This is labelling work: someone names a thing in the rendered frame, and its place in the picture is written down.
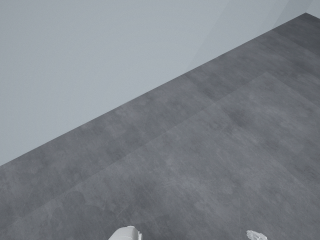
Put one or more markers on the left robot thigh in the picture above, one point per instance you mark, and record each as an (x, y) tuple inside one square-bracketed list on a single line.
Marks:
[(126, 233)]

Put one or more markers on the robot right hand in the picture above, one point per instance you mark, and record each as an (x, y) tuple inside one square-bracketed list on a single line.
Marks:
[(255, 235)]

